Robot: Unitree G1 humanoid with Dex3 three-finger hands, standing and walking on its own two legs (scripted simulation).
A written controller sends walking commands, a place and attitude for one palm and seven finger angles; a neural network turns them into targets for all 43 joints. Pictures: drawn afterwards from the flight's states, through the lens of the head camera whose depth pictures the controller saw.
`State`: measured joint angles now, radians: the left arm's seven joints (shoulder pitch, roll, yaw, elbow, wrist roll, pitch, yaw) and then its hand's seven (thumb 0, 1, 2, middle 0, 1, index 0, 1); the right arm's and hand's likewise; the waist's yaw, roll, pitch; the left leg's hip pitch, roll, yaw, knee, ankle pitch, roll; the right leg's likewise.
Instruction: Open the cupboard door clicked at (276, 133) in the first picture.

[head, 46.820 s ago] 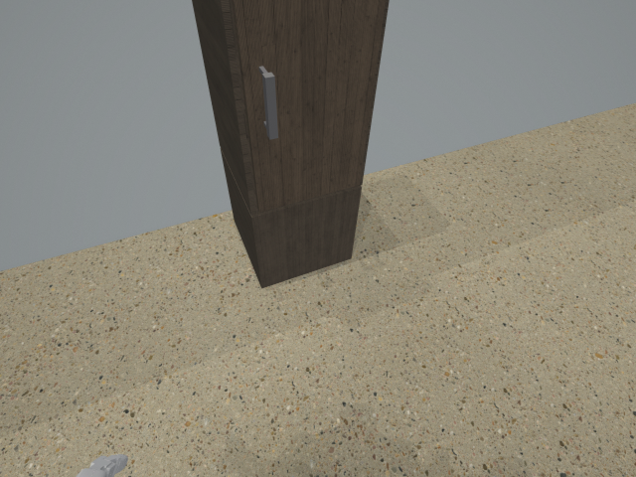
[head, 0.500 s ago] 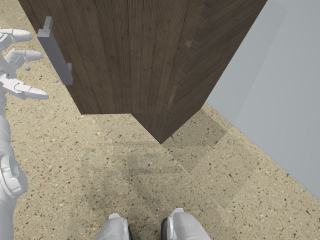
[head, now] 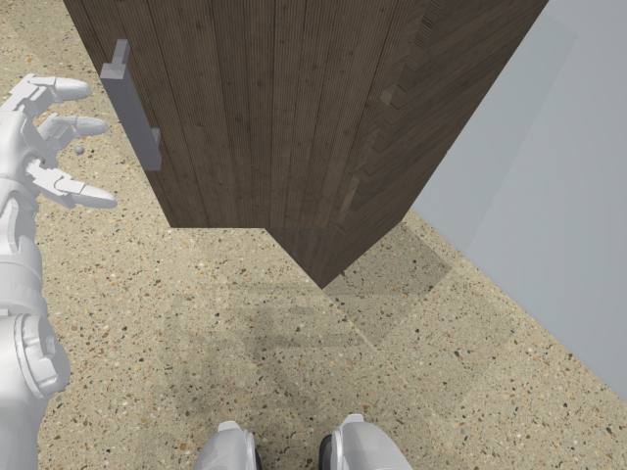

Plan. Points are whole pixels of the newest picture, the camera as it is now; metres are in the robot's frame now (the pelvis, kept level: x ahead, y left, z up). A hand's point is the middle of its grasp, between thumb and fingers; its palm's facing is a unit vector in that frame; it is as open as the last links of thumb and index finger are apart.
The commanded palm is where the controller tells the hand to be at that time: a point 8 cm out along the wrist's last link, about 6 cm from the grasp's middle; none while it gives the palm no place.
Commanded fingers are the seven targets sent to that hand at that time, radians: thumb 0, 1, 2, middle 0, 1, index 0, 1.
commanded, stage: move the hooked fingers beside the handle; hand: left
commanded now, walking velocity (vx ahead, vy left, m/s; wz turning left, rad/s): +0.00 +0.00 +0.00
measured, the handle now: (138, 111) +0.53 +0.19 +0.08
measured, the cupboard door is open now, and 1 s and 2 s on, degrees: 51 51 51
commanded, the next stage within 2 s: slide the fingers in behind the handle in 0.12 s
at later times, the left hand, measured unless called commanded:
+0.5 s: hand (98, 151) +0.48 +0.23 +0.07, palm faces -0.03 -1.00 +0.00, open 14.0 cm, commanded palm +0.46 +0.27 +0.07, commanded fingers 0.00 -0.50 0.30 -0.30 -1.20 -0.30 -1.20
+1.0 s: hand (129, 150) +0.47 +0.19 +0.08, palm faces -0.03 -1.00 -0.02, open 14.0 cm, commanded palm +0.45 +0.24 +0.07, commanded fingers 0.00 -0.50 0.30 -0.30 -1.20 -0.30 -1.20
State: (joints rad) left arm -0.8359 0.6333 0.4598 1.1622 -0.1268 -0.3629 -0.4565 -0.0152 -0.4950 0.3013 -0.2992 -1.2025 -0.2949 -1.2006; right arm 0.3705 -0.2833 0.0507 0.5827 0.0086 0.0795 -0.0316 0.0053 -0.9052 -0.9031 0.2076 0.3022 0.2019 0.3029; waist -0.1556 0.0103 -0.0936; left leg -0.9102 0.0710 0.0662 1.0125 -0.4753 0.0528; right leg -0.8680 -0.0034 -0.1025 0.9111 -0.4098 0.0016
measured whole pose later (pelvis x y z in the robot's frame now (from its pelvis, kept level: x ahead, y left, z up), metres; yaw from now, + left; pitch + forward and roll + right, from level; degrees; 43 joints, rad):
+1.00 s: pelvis +0.00 -0.01 +0.00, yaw +0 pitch +19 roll -3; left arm -0.81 0.49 0.38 1.11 -0.13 -0.41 -0.33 -0.02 -0.50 0.30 -0.30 -1.20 -0.29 -1.20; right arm 0.38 -0.27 0.04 0.61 0.01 0.08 -0.01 0.01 -0.91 -0.90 0.21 0.30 0.20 0.30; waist -0.14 0.02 -0.11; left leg -0.88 0.07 0.06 1.00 -0.47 0.04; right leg -0.84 0.00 -0.10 0.92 -0.41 -0.01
